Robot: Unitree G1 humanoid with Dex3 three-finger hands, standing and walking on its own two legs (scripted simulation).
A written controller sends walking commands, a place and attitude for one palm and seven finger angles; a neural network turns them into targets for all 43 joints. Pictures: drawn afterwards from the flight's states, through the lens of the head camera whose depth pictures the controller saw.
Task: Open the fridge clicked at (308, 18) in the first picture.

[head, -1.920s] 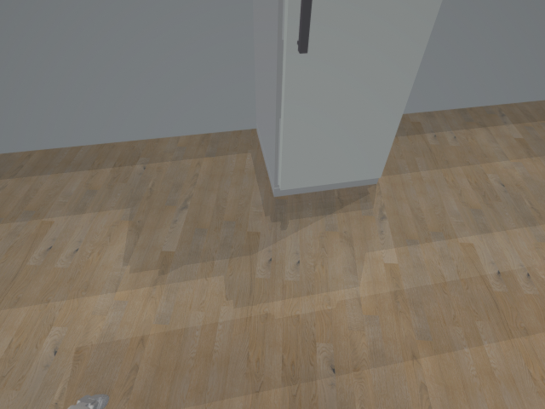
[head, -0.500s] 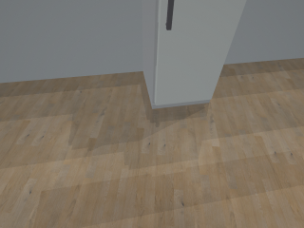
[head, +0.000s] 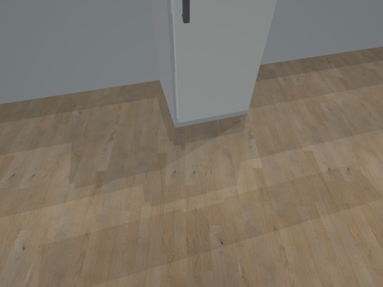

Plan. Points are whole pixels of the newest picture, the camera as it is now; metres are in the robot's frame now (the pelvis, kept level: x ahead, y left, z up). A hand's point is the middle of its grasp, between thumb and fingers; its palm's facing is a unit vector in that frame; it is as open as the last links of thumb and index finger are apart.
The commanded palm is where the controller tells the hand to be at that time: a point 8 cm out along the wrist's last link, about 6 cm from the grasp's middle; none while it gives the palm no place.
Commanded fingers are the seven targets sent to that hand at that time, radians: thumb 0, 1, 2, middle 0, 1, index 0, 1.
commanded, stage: walk to a spot facing it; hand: left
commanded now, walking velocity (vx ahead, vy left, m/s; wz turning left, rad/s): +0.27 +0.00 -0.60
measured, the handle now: out of the picture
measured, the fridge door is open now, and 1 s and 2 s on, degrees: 0 0 0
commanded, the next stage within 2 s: turn to face it in 1.90 s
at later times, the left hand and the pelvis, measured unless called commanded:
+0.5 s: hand out of the picture +0.06 +0.19 -0.16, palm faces -0.11 -0.98 -0.19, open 7.4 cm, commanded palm none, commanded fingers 0.00 0.90 0.90 -0.20 -0.30 -0.20 -0.30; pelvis +0.07 +0.01 +0.01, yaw -14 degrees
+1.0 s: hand (173, 175) +0.46 +0.10 -0.16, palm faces -0.59 -0.80 -0.15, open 7.4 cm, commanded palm none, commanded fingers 0.00 0.90 0.90 -0.20 -0.30 -0.20 -0.30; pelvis +0.25 +0.01 +0.01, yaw -34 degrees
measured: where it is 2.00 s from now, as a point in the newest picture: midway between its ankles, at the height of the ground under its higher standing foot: (238, 227)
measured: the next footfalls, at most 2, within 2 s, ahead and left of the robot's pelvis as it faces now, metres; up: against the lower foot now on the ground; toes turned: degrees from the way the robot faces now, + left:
left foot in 0.58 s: +0.22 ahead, +0.11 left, +0.00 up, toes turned -14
right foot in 1.16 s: +0.36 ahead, -0.19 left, +0.00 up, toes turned -47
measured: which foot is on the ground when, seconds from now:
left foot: down 0.00-0.08, up 0.10-0.56, down 0.58-1.00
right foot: down 0.00-0.58, up 0.60-1.00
